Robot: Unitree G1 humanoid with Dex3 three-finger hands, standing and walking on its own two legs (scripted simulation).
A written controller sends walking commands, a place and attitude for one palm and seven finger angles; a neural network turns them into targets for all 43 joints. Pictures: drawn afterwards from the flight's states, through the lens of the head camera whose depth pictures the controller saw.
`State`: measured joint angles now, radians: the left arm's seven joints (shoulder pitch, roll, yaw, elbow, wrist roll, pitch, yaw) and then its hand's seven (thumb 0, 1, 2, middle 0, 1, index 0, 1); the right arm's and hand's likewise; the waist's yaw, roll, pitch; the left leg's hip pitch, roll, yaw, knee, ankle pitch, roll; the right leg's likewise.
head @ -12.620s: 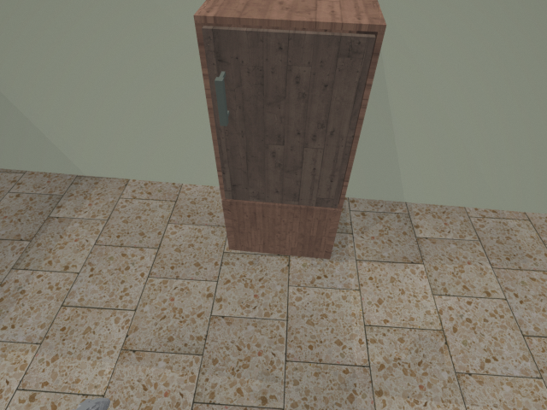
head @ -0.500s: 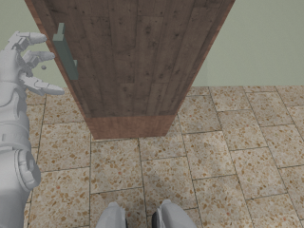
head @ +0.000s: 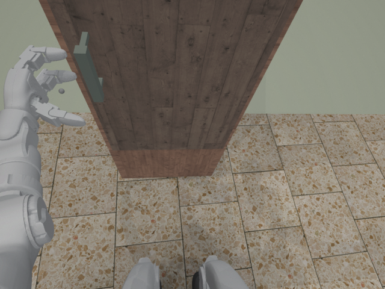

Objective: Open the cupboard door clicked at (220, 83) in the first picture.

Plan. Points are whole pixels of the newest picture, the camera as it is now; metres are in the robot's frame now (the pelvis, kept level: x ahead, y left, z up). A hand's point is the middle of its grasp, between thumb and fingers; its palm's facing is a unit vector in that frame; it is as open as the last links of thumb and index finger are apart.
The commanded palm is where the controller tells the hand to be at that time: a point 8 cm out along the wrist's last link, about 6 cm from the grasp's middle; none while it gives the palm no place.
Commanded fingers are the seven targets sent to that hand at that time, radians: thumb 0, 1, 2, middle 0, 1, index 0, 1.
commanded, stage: slide the fingers in behind the handle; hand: left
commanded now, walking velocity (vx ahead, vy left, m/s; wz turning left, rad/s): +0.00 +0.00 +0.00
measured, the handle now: (92, 69) +0.54 +0.18 +0.08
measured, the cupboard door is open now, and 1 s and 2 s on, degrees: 0 0 0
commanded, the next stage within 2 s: close the thumb around the handle in 1.44 s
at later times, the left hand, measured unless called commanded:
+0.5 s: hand (78, 90) +0.49 +0.21 +0.07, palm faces +0.01 -1.00 -0.01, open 14.0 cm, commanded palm +0.47 +0.24 +0.08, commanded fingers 0.00 -0.50 0.30 -0.30 -1.20 -0.30 -1.20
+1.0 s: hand (96, 92) +0.48 +0.17 +0.08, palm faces +0.02 -1.00 -0.01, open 14.0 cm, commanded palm +0.46 +0.21 +0.08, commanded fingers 0.00 -0.50 0.30 -0.30 -1.20 -0.30 -1.20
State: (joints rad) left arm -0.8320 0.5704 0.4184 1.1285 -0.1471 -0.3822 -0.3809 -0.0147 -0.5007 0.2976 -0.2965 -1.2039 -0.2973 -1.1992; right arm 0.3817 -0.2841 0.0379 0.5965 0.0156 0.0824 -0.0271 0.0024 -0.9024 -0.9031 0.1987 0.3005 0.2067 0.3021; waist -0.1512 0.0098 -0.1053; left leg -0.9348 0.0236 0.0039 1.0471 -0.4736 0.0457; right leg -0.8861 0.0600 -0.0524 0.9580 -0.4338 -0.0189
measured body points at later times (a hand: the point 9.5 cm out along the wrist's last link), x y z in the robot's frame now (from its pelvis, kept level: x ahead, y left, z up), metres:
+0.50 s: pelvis +0.00 +0.00 +0.00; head +0.12 +0.02 +0.43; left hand +0.48 +0.26 +0.08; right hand +0.01 -0.27 -0.11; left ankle +0.01 +0.09 -0.67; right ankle +0.01 -0.11 -0.67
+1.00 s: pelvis +0.00 -0.01 +0.00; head +0.11 +0.01 +0.43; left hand +0.48 +0.22 +0.08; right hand +0.02 -0.27 -0.11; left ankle +0.01 +0.09 -0.67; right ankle +0.01 -0.11 -0.67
